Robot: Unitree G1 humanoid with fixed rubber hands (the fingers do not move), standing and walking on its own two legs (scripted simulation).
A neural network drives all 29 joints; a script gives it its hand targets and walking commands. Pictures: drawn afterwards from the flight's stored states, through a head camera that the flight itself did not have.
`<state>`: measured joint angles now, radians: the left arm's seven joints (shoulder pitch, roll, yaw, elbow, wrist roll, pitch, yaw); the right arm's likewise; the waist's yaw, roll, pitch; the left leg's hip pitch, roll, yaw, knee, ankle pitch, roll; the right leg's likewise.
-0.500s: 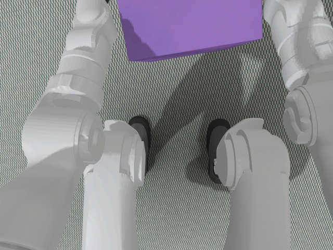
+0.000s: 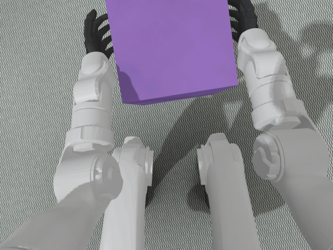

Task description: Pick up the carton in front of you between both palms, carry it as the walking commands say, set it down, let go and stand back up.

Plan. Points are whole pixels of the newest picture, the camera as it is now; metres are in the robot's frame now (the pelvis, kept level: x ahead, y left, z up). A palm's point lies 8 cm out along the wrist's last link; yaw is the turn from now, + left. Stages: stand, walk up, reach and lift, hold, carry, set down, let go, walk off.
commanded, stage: reach and lift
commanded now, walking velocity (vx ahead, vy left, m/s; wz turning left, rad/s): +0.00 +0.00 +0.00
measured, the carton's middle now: (172, 56) +0.52 -0.01 -0.16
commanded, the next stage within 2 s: none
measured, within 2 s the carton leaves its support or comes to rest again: neither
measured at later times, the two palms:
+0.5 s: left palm (48, 33) +0.48 +0.14 +0.08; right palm (288, 9) +0.48 -0.16 +0.07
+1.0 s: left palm out of the picture +0.44 +0.14 +0.24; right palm out of the picture +0.43 -0.16 +0.23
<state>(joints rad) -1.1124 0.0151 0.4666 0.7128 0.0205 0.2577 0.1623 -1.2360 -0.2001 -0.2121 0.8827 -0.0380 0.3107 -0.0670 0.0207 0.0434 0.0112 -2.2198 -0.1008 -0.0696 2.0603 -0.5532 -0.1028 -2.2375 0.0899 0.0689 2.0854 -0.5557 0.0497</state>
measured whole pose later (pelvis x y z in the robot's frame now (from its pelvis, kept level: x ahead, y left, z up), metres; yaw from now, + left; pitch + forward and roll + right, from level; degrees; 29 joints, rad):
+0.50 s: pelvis +0.01 +0.01 +0.13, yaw -1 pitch +41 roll +1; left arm -0.90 -0.08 0.50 0.59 0.18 0.35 0.10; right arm -0.96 -0.04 -0.36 0.71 -0.19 0.38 -0.02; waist 0.02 0.02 -0.20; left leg -1.88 -0.11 -0.10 1.65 -0.49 -0.07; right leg -1.89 0.10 0.09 1.66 -0.49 0.05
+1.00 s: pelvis +0.06 +0.00 +0.27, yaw -2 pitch +27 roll +0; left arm -0.55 -0.14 0.41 0.60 0.19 0.30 0.07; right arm -0.57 0.07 -0.34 0.65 -0.20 0.33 -0.03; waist 0.01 0.02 -0.23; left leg -1.17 -0.09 -0.13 1.16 -0.44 -0.04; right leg -1.18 0.09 0.11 1.16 -0.44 0.03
